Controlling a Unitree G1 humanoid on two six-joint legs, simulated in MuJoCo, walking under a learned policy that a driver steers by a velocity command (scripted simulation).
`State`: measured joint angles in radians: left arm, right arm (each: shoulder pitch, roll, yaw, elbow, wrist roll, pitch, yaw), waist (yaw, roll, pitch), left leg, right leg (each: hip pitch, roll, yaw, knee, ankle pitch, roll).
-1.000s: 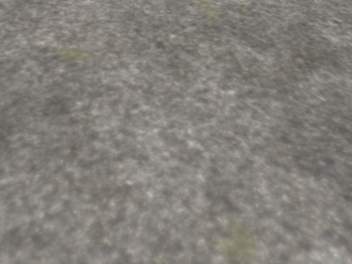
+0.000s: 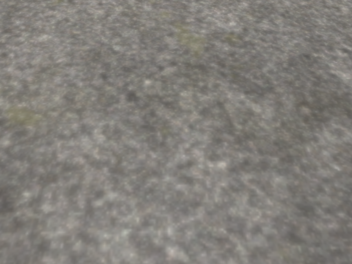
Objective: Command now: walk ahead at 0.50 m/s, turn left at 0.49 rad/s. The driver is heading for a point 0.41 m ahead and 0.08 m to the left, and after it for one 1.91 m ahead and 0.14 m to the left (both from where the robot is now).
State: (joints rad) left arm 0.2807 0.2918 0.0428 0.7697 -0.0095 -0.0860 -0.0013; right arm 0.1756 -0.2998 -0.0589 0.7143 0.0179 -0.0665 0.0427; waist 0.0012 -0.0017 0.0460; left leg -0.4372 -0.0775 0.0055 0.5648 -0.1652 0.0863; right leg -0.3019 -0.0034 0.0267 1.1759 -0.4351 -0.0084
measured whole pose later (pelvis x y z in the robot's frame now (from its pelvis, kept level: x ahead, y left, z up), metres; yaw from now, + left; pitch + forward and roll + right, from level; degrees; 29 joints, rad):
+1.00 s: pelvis +0.37 +0.02 +0.01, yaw +27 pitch +1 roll +0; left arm 0.16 0.30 0.05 0.85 -0.01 0.02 0.00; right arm 0.08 -0.21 -0.02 0.64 -0.03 0.01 0.00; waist 0.03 -0.04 0.05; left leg -0.32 0.00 0.05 0.48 -0.18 0.04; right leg -0.38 -0.07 0.01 0.89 -0.54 0.09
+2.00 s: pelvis +0.47 +0.01 +0.02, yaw -6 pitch +2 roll +0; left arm 0.20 0.33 0.07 0.71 -0.02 -0.02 0.00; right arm 0.33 -0.26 -0.07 0.86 0.00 -0.08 -0.02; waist -0.06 -0.05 0.00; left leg -0.06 0.00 0.02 0.29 -0.26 0.01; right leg -0.59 -0.03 0.09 0.95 -0.23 0.03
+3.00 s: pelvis +0.96 -0.07 +0.02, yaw -7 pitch +1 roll +1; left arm 0.16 0.29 0.05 0.76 0.01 -0.03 0.03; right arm 0.22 -0.26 -0.03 0.87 -0.01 -0.07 0.02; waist -0.04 -0.04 0.07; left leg -0.21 -0.06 0.05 0.33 -0.13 0.07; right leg -0.56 -0.08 0.06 0.82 -0.23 0.05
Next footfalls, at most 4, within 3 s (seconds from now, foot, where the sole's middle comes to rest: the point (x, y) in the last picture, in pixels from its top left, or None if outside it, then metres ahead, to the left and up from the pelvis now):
0.36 right None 0.40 -0.12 -0.76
0.82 left None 0.40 0.15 -0.76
1.24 right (209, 263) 0.45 -0.09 -0.76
1.76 left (146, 262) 0.45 0.13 -0.76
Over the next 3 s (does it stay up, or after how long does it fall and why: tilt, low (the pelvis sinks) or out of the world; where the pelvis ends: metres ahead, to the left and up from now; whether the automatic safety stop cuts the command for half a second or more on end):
stays up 0.96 -0.07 0.02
